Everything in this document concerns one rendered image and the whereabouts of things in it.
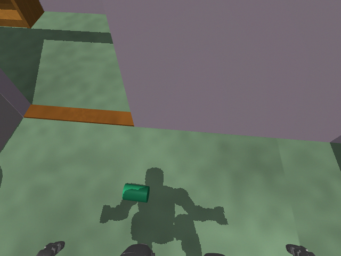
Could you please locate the bookshelf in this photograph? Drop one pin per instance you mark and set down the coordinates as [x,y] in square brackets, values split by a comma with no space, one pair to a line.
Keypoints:
[20,13]

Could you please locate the can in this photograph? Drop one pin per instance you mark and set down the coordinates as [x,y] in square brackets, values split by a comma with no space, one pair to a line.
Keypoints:
[137,193]

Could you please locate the right robot hand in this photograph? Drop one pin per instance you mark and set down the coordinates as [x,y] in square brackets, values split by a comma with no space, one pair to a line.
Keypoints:
[298,250]

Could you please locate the left robot hand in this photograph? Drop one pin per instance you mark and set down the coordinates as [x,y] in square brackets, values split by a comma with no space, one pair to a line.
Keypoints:
[51,249]

